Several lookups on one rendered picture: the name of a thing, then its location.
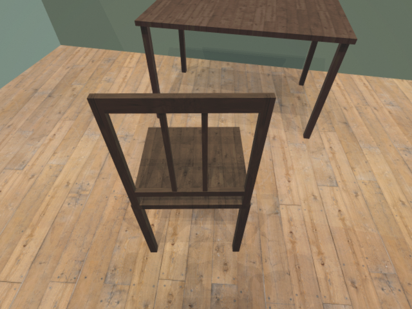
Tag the table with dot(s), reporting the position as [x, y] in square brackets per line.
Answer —
[308, 20]

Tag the chair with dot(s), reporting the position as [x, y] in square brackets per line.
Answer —
[187, 167]

